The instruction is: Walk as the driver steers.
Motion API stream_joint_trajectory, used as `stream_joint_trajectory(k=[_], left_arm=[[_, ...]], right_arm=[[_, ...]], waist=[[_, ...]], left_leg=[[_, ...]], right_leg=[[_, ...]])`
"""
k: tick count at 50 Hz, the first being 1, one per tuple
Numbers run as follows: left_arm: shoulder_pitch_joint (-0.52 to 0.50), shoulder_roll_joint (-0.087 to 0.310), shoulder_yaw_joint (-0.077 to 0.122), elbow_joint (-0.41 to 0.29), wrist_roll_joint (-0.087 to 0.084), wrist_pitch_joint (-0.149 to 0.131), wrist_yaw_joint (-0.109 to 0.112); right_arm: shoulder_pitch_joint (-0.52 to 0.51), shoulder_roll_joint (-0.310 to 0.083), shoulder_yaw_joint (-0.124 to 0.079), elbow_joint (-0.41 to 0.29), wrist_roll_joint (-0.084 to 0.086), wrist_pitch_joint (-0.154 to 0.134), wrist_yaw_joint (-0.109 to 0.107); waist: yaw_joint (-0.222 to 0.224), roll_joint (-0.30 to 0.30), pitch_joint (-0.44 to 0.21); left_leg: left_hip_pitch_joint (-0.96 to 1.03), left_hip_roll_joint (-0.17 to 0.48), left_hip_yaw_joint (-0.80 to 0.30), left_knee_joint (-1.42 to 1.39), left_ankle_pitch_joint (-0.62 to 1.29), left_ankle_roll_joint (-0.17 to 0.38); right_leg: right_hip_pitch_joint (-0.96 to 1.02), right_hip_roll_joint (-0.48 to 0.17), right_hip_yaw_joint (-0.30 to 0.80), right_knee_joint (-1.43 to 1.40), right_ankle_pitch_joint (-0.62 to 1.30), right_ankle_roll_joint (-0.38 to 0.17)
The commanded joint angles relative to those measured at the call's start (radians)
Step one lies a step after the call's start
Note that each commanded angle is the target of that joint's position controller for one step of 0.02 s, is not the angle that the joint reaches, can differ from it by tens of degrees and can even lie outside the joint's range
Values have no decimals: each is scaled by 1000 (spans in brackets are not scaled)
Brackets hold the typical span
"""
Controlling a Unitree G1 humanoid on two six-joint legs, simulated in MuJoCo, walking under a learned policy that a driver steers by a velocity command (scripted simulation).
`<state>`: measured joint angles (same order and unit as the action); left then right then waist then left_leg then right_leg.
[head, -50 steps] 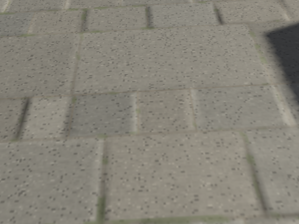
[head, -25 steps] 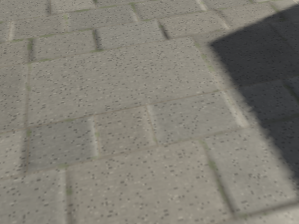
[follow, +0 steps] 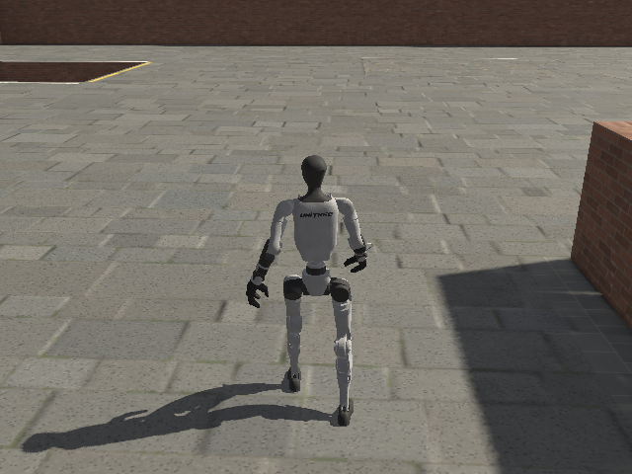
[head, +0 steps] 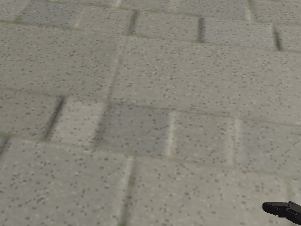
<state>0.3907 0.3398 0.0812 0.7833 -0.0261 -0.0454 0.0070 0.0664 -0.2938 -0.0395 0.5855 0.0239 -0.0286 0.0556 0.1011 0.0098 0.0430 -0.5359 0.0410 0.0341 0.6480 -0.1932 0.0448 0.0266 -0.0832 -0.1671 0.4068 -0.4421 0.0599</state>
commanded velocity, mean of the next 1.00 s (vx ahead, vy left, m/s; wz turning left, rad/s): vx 0.29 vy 0.00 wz -0.25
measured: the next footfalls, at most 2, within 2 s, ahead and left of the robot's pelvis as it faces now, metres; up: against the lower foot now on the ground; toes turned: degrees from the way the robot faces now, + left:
left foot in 0.02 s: +0.15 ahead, +0.12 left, +0.00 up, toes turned +3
right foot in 0.70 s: +0.29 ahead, -0.14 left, +0.00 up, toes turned -13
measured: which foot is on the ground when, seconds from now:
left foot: up 0.00-0.00, down 0.02-0.70, up 0.72-1.00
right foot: down 0.00-0.02, up 0.04-0.68, down 0.70-1.00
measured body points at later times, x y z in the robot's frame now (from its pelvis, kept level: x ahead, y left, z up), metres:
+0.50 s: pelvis +0.15 +0.04 +0.02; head +0.17 +0.04 +0.47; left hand +0.30 +0.29 -0.09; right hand +0.26 -0.24 -0.09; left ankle +0.11 +0.11 -0.72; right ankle +0.18 -0.12 -0.68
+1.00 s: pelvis +0.36 -0.06 +0.02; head +0.40 -0.09 +0.47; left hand +0.53 +0.18 -0.08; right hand +0.47 -0.37 -0.07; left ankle +0.57 +0.04 -0.67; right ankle +0.25 -0.13 -0.72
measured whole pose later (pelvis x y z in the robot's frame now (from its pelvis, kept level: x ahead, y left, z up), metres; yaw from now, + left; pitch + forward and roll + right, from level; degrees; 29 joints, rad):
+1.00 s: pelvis +0.36 -0.06 +0.02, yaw -19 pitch +3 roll +0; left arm 0.33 0.29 0.05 0.68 -0.02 -0.04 0.01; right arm 0.08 -0.31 -0.04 0.71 0.00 -0.10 0.04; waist 0.05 0.04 0.03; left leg -0.65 0.07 -0.04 0.67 -0.01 -0.06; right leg -0.07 0.06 0.09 0.31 -0.28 -0.05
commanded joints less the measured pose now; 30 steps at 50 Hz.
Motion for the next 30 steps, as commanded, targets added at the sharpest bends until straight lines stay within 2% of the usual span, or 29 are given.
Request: stream_joint_trajectory(k=[1, 2, 3, 4, 5, 6, 7, 9, 12, 14, 17, 20, 22, 26, 30], left_arm=[[-87, 108, 15, -102, 21, -23, 7], [16, -23, -28, -161, 58, -37, 0], [-49, 104, -6, -137, 20, -44, -2], [-105, 129, 2, -149, -9, -40, -1], [-101, 117, -3, -133, 3, -35, 9], [-96, 112, -3, -116, 20, -27, 17], [-70, 116, 0, -100, 21, -12, 18], [-16, 76, -7, -61, 20, 12, 18], [-48, 39, -14, -61, 24, 26, 23], [-99, 24, -19, -73, 21, 31, 20], [-176, 40, -13, -111, 14, 38, 13], [-238, 42, -8, -146, 4, 52, 8], [-273, 37, -6, -167, 3, 50, 3], [-329, -4, -16, -199, 2, 25, -22], [-373, -19, -25, -241, -8, 15, -49]], right_arm=[[351, -222, -104, 13, -4, 14, -31], [294, -358, -109, -33, -29, 7, -43], [288, -270, -89, -62, -26, -4, -31], [231, -214, -70, -45, -26, -13, -27], [187, -157, -53, -29, -11, -19, -26], [139, -121, -42, -26, -11, -21, -26], [105, -110, -34, -22, -25, -25, -26], [71, -92, -27, 6, -46, -44, -28], [50, -72, -20, 49, -55, -57, -42], [43, -76, -21, 69, -56, -48, -54], [65, -123, -39, 94, -51, -23, -70], [128, -145, -53, 119, -34, -6, -68], [153, -142, -56, 131, -27, -6, -68], [193, -141, -61, 147, -25, -12, -70], [216, -179, -75, 159, -13, -11, -61]], waist=[[-256, 1, -206], [-125, 289, -353], [-213, 114, -445], [-184, 91, -293], [-145, 39, -207], [-116, 39, -169], [-84, 62, -157], [-47, 66, -167], [-47, 63, -143], [-66, 73, -126], [-105, 69, -91], [-154, 42, -44], [-169, 37, -7], [-195, 28, -16], [-200, 56, -37]], left_leg=[[679, -32, -73, -86, 231, 102], [861, 327, -697, -198, 350, 312], [823, 357, -777, -295, 286, 345], [711, 322, -603, -293, 315, 309], [587, 266, -462, -284, 361, 258], [484, 223, -376, -286, 430, 226], [387, 195, -306, -309, 497, 212], [291, 176, -204, -344, 615, 214], [280, 158, -103, -371, 649, 196], [304, 146, -58, -383, 598, 170], [371, 182, -71, -405, 498, 177], [476, 257, -169, -471, 72, 218], [566, 294, -218, -497, -59, 223], [688, 281, -147, -473, 60, 192], [677, 257, -56, -419, 212, 159]], right_leg=[[-424, -61, -5, 541, 559, -45], [-716, 103, 89, 906, -237, 15], [-726, 81, 268, 1001, -193, 10], [-780, 43, 243, 985, -103, -2], [-760, -9, 222, 910, -24, -11], [-701, -37, 224, 844, 21, -11], [-609, -49, 228, 812, 51, -12], [-496, -35, 218, 761, 117, 1], [-472, -28, 240, 597, 211, 15], [-466, -26, 248, 479, 278, 14], [-515, -19, 233, 412, 277, 13], [-660, -33, 246, 416, 194, -3], [-765, -35, 263, 411, 153, -16], [-804, -30, 222, 358, 140, -35], [-703, 5, 137, 279, 123, -62]])
Keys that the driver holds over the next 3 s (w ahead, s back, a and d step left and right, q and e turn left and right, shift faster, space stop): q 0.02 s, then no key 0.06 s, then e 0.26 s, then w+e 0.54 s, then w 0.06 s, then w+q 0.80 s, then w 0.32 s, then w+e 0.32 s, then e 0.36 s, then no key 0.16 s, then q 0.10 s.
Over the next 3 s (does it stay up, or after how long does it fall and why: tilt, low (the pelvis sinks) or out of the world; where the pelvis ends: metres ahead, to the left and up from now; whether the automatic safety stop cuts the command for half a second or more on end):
stays up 1.30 -0.13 0.01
